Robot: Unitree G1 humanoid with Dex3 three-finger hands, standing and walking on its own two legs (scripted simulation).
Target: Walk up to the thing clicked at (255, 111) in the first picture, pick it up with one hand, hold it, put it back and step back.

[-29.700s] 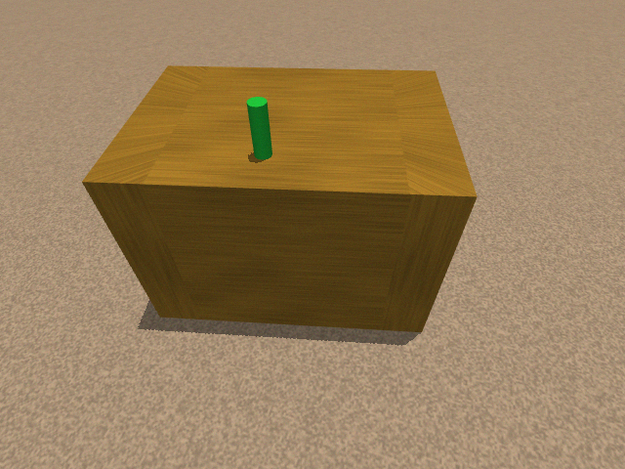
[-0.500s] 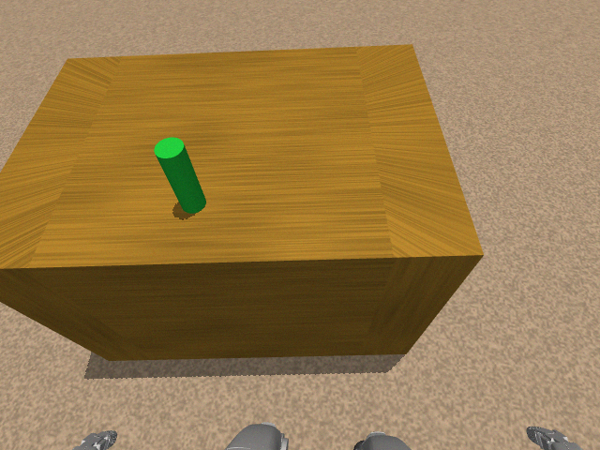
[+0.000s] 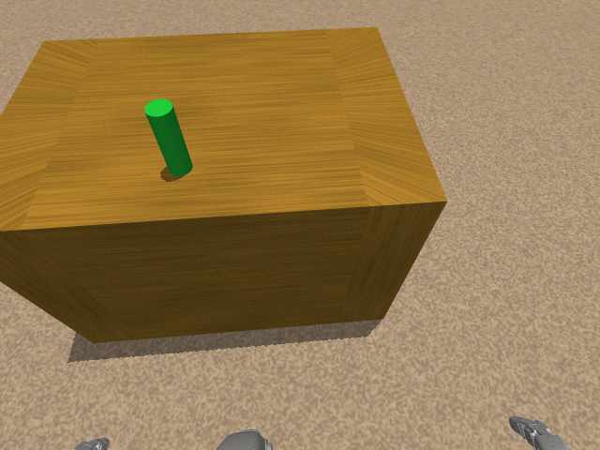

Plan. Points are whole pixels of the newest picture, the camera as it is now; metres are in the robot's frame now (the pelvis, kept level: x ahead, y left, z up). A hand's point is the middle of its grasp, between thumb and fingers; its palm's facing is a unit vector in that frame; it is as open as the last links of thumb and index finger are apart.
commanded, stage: step back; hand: left
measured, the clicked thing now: (170, 140) +0.64 +0.27 -0.03
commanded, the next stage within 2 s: none
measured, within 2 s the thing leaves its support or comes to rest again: neither
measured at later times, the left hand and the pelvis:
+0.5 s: hand out of the picture -0.04 +0.28 -0.14, palm faces +0.06 -0.93 -0.37, open 7.4 cm; pelvis -0.14 +0.00 +0.01, yaw +3 degrees
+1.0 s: hand out of the picture -0.21 +0.25 -0.14, palm faces +0.07 -0.91 -0.42, open 7.4 cm; pelvis -0.31 -0.03 +0.00, yaw +6 degrees
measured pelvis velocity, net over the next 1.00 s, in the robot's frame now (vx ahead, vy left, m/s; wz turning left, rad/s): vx -0.31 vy -0.03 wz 0.10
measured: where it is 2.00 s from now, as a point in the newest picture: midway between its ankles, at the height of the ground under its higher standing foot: outside the picture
